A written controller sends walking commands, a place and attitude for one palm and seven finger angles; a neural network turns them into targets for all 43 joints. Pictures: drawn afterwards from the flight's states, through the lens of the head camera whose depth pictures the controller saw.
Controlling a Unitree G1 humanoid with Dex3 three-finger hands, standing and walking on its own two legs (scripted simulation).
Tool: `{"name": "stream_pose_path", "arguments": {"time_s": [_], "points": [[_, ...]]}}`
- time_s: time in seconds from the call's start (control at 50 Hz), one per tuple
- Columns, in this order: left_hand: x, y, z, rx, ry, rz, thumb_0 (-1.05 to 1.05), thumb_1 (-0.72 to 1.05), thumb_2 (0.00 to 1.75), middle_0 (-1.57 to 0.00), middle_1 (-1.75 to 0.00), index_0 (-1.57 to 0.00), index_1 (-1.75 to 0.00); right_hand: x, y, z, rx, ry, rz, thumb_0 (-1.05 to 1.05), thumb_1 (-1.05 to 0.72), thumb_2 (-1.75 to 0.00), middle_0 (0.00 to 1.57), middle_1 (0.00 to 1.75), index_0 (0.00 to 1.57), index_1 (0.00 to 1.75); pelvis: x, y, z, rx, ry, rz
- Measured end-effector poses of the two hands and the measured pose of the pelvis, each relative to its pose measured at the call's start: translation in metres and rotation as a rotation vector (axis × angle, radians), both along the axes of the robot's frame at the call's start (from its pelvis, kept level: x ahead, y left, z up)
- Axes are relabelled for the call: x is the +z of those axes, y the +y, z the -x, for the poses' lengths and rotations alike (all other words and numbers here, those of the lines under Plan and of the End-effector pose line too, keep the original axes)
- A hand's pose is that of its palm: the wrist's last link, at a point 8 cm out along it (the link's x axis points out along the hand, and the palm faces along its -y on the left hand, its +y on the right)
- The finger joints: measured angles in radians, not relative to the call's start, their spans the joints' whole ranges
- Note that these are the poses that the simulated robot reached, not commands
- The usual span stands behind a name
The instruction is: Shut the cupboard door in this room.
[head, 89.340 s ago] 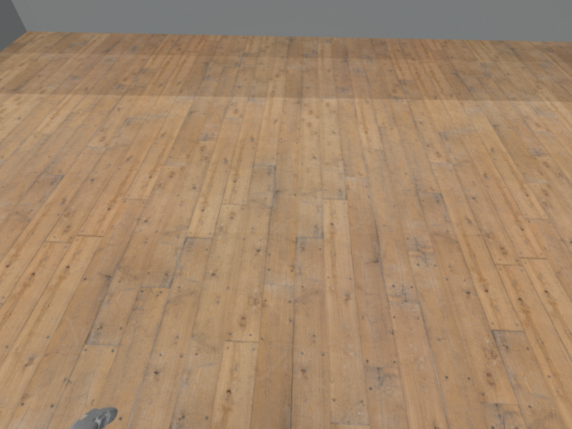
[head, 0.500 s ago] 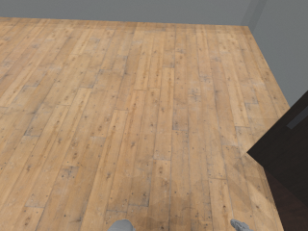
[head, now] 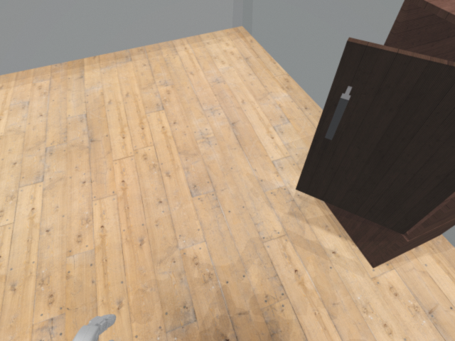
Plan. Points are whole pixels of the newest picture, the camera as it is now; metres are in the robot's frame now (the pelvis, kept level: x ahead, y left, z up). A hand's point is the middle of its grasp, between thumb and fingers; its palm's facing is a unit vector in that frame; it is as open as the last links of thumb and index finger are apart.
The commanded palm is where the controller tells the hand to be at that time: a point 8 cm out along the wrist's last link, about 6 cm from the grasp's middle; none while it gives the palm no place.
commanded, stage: turn to face it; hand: left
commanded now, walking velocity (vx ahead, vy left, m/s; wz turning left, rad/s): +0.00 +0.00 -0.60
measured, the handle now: (338, 113) +0.64 -0.26 +0.00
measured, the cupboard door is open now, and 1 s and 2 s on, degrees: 39 39 39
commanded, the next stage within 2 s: take the last steps up to it in 0.72 s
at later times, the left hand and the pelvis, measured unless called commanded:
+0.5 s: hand out of the picture +0.12 +0.20 -0.17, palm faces -0.20 -0.96 -0.20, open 7.4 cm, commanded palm none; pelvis +0.00 +0.02 +0.00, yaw -15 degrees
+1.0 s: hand (166, 337) +0.15 +0.13 -0.14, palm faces -0.40 -0.88 -0.25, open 7.3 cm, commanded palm none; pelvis +0.00 -0.01 +0.01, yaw -25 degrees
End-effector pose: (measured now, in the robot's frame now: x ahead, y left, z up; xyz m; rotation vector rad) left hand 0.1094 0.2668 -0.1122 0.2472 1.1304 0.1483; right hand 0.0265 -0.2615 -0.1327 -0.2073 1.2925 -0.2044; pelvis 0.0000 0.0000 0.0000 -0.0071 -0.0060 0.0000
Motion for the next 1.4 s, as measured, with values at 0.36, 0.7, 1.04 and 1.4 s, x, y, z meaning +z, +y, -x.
{"name": "stream_pose_path", "arguments": {"time_s": [0.36,0.7,1.04,1.4], "points": [[-0.005,-0.041,-0.004,-0.133,0.065,0.037,0.00,0.90,0.90,-0.21,-0.30,-0.21,-0.30,0.014,-0.005,-0.001,-0.148,-0.087,-0.006,0.01,-0.90,-0.90,0.20,0.30,0.19,0.30,0.010,-0.003,0.002,-0.184,0.022,-0.015],[-0.010,-0.015,-0.043,-0.276,0.134,0.026,0.01,0.91,0.90,-0.20,-0.30,-0.20,-0.30,0.026,0.044,0.056,-0.309,-0.060,0.017,0.00,-0.90,-0.90,0.20,0.30,0.20,0.30,0.016,0.025,-0.004,-0.370,0.019,0.018],[0.001,-0.093,-0.048,-0.402,0.089,0.019,0.00,0.91,0.90,-0.20,-0.30,-0.21,-0.30,0.004,0.015,0.124,-0.478,0.033,-0.064,0.01,-0.90,-0.90,0.20,0.30,0.19,0.30,0.014,-0.015,-0.002,-0.446,0.010,-0.011],[-0.022,-0.135,-0.120,-0.481,0.212,0.073,0.01,0.91,0.90,-0.20,-0.30,-0.20,-0.30,0.027,0.014,0.087,-0.564,0.050,-0.010,0.00,-0.90,-0.90,0.20,0.30,0.20,0.30,0.018,-0.059,-0.075,-0.546,0.013,0.012]]}}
